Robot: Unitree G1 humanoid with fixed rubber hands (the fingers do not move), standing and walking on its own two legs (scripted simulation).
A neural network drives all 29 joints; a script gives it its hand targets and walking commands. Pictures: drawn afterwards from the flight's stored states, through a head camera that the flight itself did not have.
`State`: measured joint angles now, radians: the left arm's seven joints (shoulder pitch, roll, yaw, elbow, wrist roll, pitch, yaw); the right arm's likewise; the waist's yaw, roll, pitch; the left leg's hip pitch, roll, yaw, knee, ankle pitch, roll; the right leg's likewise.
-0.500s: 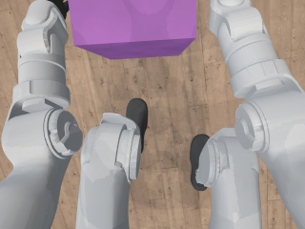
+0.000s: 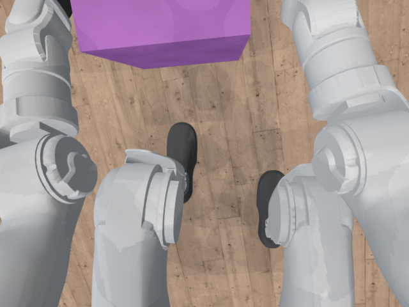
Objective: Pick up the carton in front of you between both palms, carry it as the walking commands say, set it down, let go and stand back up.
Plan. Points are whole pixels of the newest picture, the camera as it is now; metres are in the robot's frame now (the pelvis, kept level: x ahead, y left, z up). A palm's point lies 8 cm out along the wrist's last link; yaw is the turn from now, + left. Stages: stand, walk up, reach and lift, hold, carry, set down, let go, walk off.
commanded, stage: set down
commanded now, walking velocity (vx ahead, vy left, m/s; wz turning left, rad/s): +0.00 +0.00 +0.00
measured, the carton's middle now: out of the picture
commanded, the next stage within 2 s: let go in 1.50 s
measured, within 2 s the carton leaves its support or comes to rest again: neither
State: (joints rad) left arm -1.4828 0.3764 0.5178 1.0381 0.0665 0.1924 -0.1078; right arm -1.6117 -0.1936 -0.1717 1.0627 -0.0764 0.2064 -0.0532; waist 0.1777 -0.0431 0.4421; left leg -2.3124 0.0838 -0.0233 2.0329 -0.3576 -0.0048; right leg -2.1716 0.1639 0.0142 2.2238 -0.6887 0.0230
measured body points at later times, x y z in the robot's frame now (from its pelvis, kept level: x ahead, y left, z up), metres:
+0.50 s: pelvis +0.00 +0.01 +0.00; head +0.39 +0.05 +0.20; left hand +0.51 +0.34 -0.19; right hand +0.61 -0.04 -0.19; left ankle +0.17 +0.14 -0.34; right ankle +0.08 -0.11 -0.34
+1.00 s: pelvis +0.01 +0.01 +0.09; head +0.36 +0.07 +0.37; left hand +0.51 +0.35 -0.03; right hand +0.63 -0.02 -0.02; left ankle +0.17 +0.14 -0.34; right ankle +0.08 -0.11 -0.34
